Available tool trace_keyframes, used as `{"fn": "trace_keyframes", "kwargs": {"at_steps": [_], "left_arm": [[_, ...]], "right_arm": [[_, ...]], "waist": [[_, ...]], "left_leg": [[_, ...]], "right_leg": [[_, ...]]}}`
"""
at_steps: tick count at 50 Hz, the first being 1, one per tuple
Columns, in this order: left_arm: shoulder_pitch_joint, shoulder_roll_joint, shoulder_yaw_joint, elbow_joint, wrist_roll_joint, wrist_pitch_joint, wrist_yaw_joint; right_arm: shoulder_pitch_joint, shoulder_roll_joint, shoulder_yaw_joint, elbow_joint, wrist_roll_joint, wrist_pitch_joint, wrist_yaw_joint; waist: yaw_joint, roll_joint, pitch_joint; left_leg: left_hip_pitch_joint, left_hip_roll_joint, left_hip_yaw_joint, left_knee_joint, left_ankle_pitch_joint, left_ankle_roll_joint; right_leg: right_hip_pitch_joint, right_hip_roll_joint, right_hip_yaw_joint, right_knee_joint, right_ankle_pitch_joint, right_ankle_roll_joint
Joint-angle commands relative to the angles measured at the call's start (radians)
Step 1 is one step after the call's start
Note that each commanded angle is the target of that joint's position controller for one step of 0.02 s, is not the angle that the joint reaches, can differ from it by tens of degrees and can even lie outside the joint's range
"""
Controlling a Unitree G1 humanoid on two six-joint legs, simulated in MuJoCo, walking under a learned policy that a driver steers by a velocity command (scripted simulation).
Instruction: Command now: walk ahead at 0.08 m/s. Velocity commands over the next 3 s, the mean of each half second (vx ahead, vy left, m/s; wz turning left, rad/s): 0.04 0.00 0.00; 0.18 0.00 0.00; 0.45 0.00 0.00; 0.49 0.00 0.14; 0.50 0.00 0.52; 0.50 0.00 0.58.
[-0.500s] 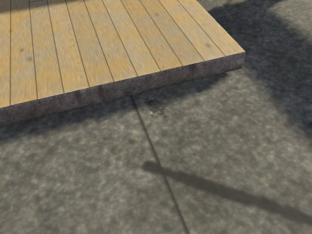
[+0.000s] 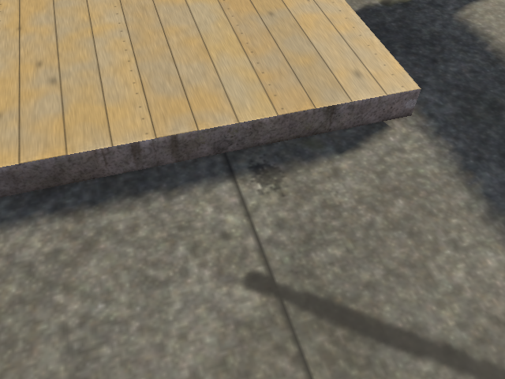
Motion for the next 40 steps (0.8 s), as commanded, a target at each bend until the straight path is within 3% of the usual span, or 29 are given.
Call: {"fn": "trace_keyframes", "kwargs": {"at_steps": [1,3,5,6,7,8,9,10,16,22,32,34,36,37,38,40], "left_arm": [[0.000,0.020,-0.001,-0.051,0.002,-0.004,0.002],[0.006,0.045,0.008,-0.039,0.001,0.002,0.004],[0.002,0.048,0.008,-0.038,0.019,0.002,0.007],[-0.005,0.086,0.016,-0.047,0.033,0.001,0.012],[-0.030,0.147,0.029,-0.061,0.032,0.002,0.018],[-0.065,0.114,0.025,-0.057,0.023,0.005,0.015],[-0.084,0.074,0.021,-0.062,0.012,0.006,0.008],[-0.076,0.063,0.019,-0.050,0.014,0.005,0.007],[-0.051,0.058,0.020,0.007,0.015,-0.007,0.008],[-0.064,0.060,0.022,0.070,0.013,-0.006,0.009],[-0.056,0.055,0.023,0.198,0.014,0.001,0.022],[-0.028,0.052,0.026,0.234,0.008,0.004,0.023],[-0.060,0.054,0.029,0.232,0.002,-0.009,0.021],[-0.099,0.042,0.025,0.217,-0.006,-0.025,0.014],[-0.126,0.032,0.021,0.204,-0.010,-0.042,0.004],[-0.135,0.044,0.024,0.202,-0.024,-0.064,-0.015]], "right_arm": [[-0.063,-0.149,-0.036,-0.064,-0.004,0.011,-0.015],[-0.064,-0.147,-0.033,-0.053,0.002,0.018,-0.013],[-0.053,-0.119,-0.023,-0.033,0.015,0.015,-0.008],[-0.014,-0.102,-0.019,-0.015,0.003,0.007,-0.005],[0.038,-0.098,-0.019,-0.007,-0.020,-0.001,-0.002],[0.074,-0.081,-0.014,0.010,-0.024,-0.001,-0.003],[0.029,-0.103,-0.015,0.013,-0.022,0.000,-0.004],[-0.003,-0.105,-0.016,0.006,-0.017,0.003,-0.006],[0.008,-0.103,-0.017,0.028,-0.009,0.024,-0.011],[0.016,-0.102,-0.018,0.071,-0.008,0.042,-0.028],[0.039,-0.095,-0.012,0.152,-0.008,0.037,-0.030],[0.075,-0.106,-0.018,0.179,0.000,0.040,-0.035],[0.096,-0.158,-0.033,0.174,0.015,0.038,-0.043],[0.116,-0.196,-0.045,0.177,0.023,0.028,-0.046],[0.113,-0.223,-0.055,0.181,0.029,0.016,-0.048],[0.104,-0.199,-0.053,0.180,0.020,-0.005,-0.048]], "waist": [[0.021,0.162,-0.088],[0.024,0.169,-0.085],[0.041,0.139,-0.067],[0.027,0.087,-0.077],[-0.021,-0.014,-0.088],[-0.038,-0.089,-0.092],[-0.003,-0.064,-0.053],[0.009,-0.049,-0.050],[0.005,-0.011,-0.080],[0.003,0.021,-0.046],[0.009,0.028,0.002],[0.008,0.057,0.008],[-0.014,0.135,0.098],[-0.029,0.190,0.146],[-0.031,0.214,0.193],[-0.021,0.189,0.208]], "left_leg": [[0.076,0.213,-0.121,-0.049,0.848,0.153],[0.059,0.213,-0.119,-0.040,0.792,0.152],[0.012,0.188,-0.117,-0.036,0.575,0.102],[-0.025,0.151,-0.106,-0.027,0.377,0.057],[-0.070,0.088,-0.069,-0.022,0.137,0.016],[-0.075,0.066,-0.054,-0.047,0.029,-0.010],[-0.099,0.054,-0.043,-0.032,0.024,-0.024],[-0.110,0.053,-0.037,-0.016,0.058,-0.029],[-0.043,0.064,-0.040,0.020,0.196,-0.031],[-0.031,0.066,-0.040,-0.005,0.156,-0.036],[-0.059,0.065,-0.037,-0.050,0.061,-0.031],[-0.071,0.061,-0.047,-0.079,-0.202,-0.001],[-0.083,0.155,-0.191,-0.165,-0.519,0.077],[-0.065,0.259,-0.325,-0.243,-0.610,0.133],[-0.068,0.347,-0.430,-0.288,-0.602,0.181],[0.014,0.380,-0.441,-0.282,-0.453,0.196]], "right_leg": [[0.071,-0.002,-0.015,-0.174,0.142,0.004],[0.137,0.012,-0.025,-0.281,0.270,-0.012],[0.247,0.010,-0.012,-0.471,0.478,-0.052],[0.327,-0.041,0.057,-0.477,0.654,-0.074],[0.373,-0.088,0.092,-0.414,0.768,-0.109],[0.364,-0.084,0.085,-0.370,0.704,-0.150],[0.350,-0.059,0.077,-0.364,0.653,-0.150],[0.345,-0.051,0.079,-0.365,0.644,-0.143],[0.325,-0.040,0.070,-0.349,0.706,-0.137],[0.299,-0.028,0.058,-0.376,0.621,-0.124],[0.295,-0.012,0.043,-0.419,0.503,-0.111],[0.266,0.040,-0.010,-0.389,0.185,-0.111],[0.087,0.083,-0.063,-0.283,-0.045,-0.105],[-0.003,0.082,-0.089,-0.188,0.006,-0.105],[-0.065,0.034,-0.054,-0.116,0.058,-0.116],[-0.170,-0.021,-0.017,-0.071,-0.008,-0.139]]}}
